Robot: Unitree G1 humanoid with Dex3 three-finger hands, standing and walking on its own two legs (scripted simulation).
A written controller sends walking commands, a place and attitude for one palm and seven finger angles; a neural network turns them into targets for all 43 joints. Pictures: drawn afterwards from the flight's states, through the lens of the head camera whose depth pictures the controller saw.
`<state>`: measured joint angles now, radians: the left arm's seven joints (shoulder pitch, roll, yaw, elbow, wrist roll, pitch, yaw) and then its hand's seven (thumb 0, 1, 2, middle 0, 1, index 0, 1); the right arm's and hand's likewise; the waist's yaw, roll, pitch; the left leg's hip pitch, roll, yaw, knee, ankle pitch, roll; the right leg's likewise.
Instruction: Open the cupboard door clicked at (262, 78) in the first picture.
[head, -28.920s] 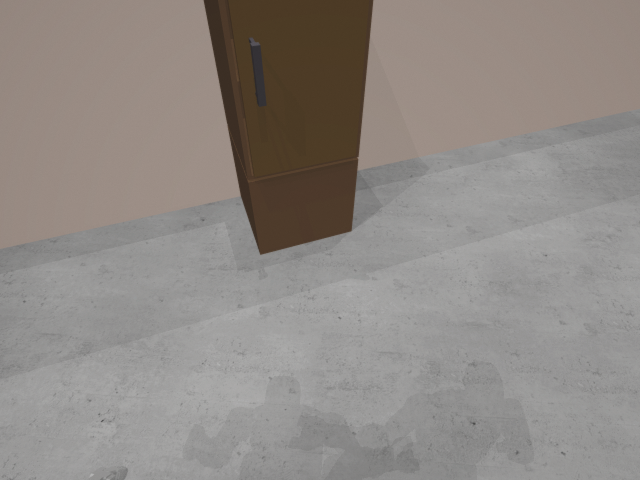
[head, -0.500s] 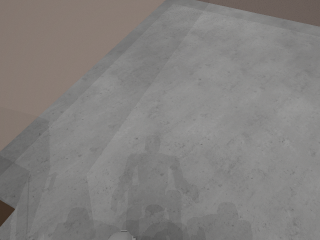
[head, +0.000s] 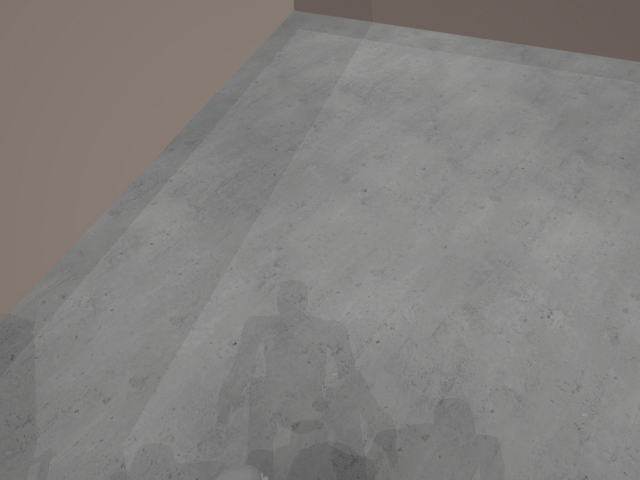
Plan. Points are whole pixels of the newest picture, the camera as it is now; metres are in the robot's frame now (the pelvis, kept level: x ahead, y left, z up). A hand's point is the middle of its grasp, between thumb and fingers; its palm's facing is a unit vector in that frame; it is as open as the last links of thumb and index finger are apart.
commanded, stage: walk to a spot facing it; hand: left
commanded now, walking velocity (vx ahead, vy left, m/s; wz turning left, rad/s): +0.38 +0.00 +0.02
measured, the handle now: out of the picture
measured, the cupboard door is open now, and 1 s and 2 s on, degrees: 45 45 45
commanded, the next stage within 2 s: turn to face it in 0.44 s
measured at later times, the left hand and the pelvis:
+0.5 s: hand (226, 357) +0.33 +0.17 -0.16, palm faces -0.01 -0.97 -0.22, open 7.3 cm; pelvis +0.23 -0.02 -0.01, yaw -1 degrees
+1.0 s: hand (239, 332) +0.39 +0.17 -0.19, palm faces +0.26 -0.94 -0.21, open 7.3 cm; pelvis +0.37 -0.04 -0.02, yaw +13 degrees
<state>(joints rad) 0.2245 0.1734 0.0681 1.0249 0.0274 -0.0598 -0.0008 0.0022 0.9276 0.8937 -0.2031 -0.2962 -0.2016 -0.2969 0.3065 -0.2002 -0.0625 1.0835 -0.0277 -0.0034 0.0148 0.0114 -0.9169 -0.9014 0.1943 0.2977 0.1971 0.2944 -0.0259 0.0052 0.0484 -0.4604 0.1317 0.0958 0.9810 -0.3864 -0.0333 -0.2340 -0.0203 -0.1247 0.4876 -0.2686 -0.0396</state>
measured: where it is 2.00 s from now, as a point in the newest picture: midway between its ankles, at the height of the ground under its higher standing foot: (363, 394)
